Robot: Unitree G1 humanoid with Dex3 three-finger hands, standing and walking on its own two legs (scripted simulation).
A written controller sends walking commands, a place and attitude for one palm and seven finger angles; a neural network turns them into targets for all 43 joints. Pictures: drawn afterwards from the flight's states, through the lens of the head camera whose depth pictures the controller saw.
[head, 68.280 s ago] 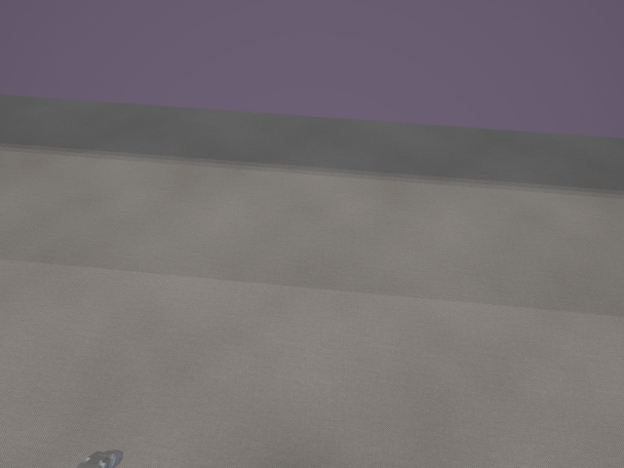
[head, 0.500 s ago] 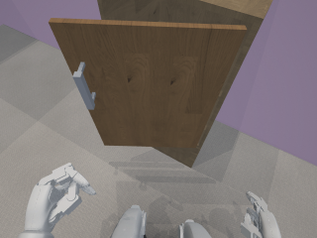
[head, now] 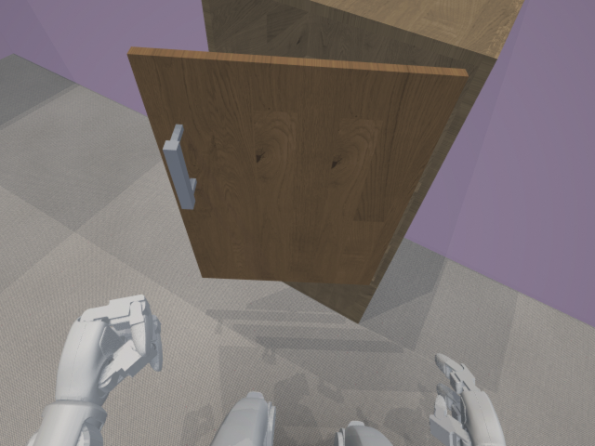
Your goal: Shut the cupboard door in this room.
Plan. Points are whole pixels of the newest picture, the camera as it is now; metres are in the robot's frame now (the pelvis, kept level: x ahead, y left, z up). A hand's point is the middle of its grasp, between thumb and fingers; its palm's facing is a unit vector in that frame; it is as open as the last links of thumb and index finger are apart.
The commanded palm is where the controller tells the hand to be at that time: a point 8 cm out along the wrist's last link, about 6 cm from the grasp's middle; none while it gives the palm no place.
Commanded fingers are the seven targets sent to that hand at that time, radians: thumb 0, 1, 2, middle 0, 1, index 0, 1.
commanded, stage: raise the hand and make a fist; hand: left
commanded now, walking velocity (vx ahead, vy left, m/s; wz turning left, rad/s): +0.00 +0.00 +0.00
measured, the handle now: (183, 168) +0.50 +0.23 +0.05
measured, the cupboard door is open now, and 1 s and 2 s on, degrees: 29 29 29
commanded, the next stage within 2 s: bring the fist close to the handle in 0.38 s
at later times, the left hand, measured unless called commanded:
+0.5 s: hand (167, 338) +0.23 +0.18 +0.05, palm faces +0.04 -1.00 -0.03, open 3.1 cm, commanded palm +0.22 +0.23 +0.05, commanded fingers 0.00 0.90 0.90 -1.30 -1.50 -1.30 -1.50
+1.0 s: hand (191, 269) +0.32 +0.17 +0.05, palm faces +0.05 -1.00 -0.04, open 3.1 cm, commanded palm +0.31 +0.22 +0.05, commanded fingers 0.00 0.90 0.90 -1.30 -1.50 -1.30 -1.50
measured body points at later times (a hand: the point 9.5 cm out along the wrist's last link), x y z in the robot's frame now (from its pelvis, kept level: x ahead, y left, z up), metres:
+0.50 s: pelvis +0.01 -0.01 +0.00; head +0.07 +0.00 +0.45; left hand +0.22 +0.23 +0.05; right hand +0.19 -0.24 -0.07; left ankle +0.06 +0.08 -0.64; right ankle +0.00 -0.12 -0.64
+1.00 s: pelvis +0.02 -0.02 +0.01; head +0.09 -0.01 +0.45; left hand +0.32 +0.22 +0.05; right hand +0.17 -0.27 -0.09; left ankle +0.06 +0.08 -0.64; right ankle +0.00 -0.12 -0.64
